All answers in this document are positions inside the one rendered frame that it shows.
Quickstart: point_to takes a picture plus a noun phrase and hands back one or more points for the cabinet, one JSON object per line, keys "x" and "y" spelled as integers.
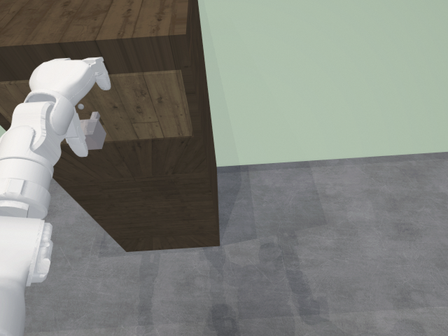
{"x": 147, "y": 194}

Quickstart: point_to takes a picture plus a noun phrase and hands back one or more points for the drawer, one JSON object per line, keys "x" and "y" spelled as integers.
{"x": 145, "y": 105}

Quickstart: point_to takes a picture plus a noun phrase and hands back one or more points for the left robot forearm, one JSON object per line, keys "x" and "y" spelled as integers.
{"x": 28, "y": 152}

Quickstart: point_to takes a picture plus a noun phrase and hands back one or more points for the robot left upper arm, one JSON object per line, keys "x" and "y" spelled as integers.
{"x": 25, "y": 253}

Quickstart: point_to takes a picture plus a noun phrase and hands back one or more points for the robot left hand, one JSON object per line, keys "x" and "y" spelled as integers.
{"x": 73, "y": 79}

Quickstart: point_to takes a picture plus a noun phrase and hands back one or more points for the handle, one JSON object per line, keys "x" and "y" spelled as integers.
{"x": 93, "y": 131}

